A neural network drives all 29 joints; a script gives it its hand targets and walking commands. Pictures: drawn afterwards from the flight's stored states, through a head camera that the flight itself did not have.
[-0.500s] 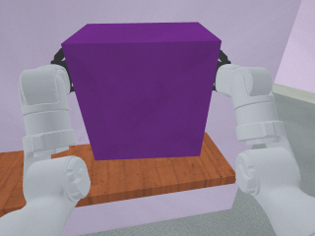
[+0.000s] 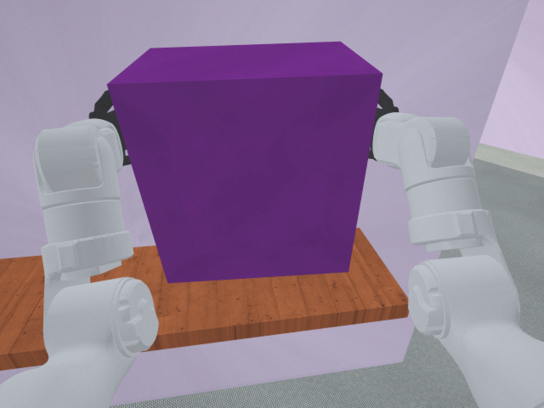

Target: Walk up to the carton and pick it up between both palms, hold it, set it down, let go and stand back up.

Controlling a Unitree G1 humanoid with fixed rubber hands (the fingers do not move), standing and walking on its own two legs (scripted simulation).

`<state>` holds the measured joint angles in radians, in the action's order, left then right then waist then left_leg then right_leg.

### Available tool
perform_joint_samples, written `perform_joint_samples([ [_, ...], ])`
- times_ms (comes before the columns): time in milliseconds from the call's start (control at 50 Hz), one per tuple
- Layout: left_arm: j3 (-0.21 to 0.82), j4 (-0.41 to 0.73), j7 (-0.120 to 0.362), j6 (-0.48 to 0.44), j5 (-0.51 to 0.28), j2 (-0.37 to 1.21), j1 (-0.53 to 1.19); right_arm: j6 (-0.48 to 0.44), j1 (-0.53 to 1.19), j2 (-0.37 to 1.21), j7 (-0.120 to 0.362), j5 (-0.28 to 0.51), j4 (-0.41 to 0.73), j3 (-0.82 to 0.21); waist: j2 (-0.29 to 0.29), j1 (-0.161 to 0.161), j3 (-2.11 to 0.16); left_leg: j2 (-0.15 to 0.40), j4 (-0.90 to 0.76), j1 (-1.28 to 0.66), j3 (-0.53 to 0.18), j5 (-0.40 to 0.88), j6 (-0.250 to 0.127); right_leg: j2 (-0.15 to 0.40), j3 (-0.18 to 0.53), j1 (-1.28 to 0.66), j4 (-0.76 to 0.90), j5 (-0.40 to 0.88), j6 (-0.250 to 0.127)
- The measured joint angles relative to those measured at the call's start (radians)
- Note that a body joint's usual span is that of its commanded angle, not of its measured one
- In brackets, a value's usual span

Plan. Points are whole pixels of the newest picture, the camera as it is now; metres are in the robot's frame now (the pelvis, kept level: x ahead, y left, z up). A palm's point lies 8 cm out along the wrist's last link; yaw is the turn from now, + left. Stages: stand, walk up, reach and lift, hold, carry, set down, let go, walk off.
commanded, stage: hold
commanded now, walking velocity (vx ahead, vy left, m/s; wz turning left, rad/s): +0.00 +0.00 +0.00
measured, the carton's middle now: (252, 164) +0.34 +0.01 +0.29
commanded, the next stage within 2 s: none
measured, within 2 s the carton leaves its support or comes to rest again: neither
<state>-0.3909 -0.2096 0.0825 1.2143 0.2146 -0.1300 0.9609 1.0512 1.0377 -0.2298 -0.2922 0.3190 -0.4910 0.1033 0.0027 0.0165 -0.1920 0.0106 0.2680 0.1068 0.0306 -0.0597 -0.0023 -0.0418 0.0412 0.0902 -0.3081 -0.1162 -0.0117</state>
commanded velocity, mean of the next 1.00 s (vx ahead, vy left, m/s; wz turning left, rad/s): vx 0.00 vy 0.00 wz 0.00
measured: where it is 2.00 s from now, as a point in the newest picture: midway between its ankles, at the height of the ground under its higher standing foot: outside the picture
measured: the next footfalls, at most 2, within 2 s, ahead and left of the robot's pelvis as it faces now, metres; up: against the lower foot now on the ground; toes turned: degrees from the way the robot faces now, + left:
none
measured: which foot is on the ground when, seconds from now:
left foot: down 0.00-1.00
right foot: down 0.00-1.00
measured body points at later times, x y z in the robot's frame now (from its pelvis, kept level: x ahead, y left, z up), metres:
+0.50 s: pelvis +0.00 +0.00 +0.00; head -0.12 +0.01 +0.44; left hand +0.34 +0.19 +0.32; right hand +0.34 -0.16 +0.31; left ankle +0.06 +0.12 -0.75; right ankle +0.04 -0.10 -0.75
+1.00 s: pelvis +0.00 +0.00 +0.00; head -0.13 +0.00 +0.43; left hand +0.32 +0.19 +0.34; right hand +0.34 -0.16 +0.34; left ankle +0.06 +0.12 -0.75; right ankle +0.04 -0.10 -0.75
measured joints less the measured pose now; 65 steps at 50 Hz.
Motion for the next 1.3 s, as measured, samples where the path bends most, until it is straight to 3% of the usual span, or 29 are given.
perform_joint_samples([
  [340, -0.025, -0.089, 0.063, -0.035, 0.037, -0.025, 0.036, -0.006, -0.011, 0.024, -0.014, -0.012, -0.007, 0.001, 0.001, 0.017, 0.011, 0.003, -0.049, -0.041, 0.008, 0.024, 0.002, 0.0, 0.001, -0.032, 0.037, 0.02, 0.0],
  [660, 0.001, -0.001, -0.007, -0.034, -0.004, 0.018, -0.028, -0.024, -0.04, -0.004, 0.001, 0.006, 0.017, -0.012, -0.005, 0.005, 0.013, -0.003, -0.014, 0.014, 0.013, 0.019, -0.01, 0.008, 0.005, 0.014, 0.02, 0.026, 0.008],
  [880, -0.001, 0.024, -0.029, 0.003, -0.01, 0.02, -0.007, -0.015, -0.002, -0.012, 0.015, 0.004, -0.011, 0.002, -0.003, 0.0, -0.001, 0.0, 0.029, 0.02, 0.003, -0.007, -0.005, 0.005, -0.005, 0.014, -0.015, 0.001, 0.004],
  [1160, -0.047, -0.115, 0.023, -0.013, 0.049, -0.008, 0.093, -0.013, 0.042, -0.003, 0.017, -0.014, -0.078, 0.007, 0.001, 0.009, -0.011, 0.004, 0.032, -0.013, 0.005, -0.02, 0.002, 0.003, -0.005, -0.012, -0.029, -0.017, -0.002],
  [1300, -0.04, -0.15, 0.041, -0.028, 0.038, -0.024, 0.086, -0.011, 0.033, 0.0, 0.007, -0.007, -0.085, -0.002, -0.007, 0.007, -0.003, 0.005, 0.014, -0.025, 0.013, -0.012, 0.001, 0.003, 0.001, -0.019, -0.014, -0.007, 0.001],
])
